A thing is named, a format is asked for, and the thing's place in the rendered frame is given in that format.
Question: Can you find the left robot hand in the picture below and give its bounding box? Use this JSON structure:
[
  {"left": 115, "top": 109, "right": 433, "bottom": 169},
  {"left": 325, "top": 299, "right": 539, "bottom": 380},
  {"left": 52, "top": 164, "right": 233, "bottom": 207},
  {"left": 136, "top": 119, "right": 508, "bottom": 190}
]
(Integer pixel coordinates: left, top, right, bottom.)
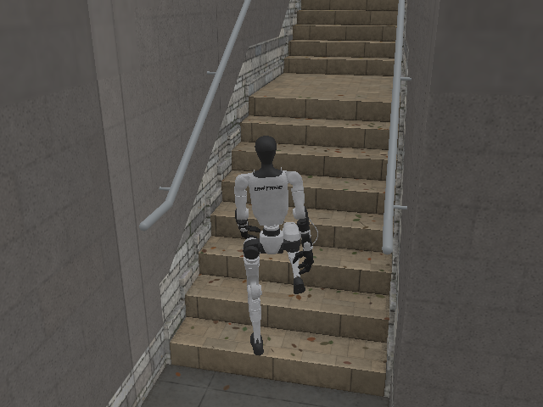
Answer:
[{"left": 240, "top": 226, "right": 260, "bottom": 239}]

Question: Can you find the robot left forearm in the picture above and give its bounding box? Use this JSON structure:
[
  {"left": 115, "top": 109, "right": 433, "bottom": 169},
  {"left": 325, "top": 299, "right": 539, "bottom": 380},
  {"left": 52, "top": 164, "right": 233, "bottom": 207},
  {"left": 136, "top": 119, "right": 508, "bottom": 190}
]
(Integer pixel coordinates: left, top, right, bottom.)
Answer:
[{"left": 235, "top": 209, "right": 249, "bottom": 232}]

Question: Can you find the right robot foot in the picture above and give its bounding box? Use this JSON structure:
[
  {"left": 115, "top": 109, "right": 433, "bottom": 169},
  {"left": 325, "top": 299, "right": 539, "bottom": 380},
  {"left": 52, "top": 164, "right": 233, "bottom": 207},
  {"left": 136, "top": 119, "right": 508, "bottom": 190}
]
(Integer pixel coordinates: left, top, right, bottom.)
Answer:
[{"left": 294, "top": 276, "right": 305, "bottom": 294}]

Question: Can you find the right robot hand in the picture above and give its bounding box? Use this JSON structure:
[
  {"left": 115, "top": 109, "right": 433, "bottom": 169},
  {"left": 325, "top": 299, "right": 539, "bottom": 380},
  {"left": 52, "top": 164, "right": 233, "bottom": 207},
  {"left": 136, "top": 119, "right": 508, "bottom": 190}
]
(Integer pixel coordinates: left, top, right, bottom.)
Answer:
[{"left": 293, "top": 249, "right": 314, "bottom": 275}]

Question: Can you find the right robot shin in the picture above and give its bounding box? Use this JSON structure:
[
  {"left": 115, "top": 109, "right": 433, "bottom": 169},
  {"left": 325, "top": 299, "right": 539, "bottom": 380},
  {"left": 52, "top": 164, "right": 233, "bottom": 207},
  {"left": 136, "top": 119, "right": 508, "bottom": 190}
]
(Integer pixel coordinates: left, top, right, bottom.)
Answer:
[{"left": 288, "top": 251, "right": 300, "bottom": 278}]

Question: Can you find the robot right upper arm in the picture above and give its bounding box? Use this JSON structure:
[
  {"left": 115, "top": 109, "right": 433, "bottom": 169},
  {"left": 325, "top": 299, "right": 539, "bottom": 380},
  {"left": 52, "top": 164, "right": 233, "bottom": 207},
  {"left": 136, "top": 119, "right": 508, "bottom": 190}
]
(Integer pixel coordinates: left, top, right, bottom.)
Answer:
[{"left": 285, "top": 170, "right": 306, "bottom": 220}]

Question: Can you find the robot left upper arm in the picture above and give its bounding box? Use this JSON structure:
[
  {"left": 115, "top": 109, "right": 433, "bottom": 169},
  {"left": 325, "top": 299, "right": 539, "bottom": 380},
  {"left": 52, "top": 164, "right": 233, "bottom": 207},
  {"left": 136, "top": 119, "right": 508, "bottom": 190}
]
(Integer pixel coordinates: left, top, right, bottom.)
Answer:
[{"left": 234, "top": 173, "right": 250, "bottom": 220}]

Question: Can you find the robot right forearm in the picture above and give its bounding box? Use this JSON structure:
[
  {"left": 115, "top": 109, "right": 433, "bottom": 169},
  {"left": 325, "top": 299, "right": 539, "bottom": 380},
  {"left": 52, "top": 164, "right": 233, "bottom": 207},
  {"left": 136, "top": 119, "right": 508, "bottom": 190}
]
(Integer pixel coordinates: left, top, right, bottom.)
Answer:
[{"left": 297, "top": 207, "right": 313, "bottom": 251}]

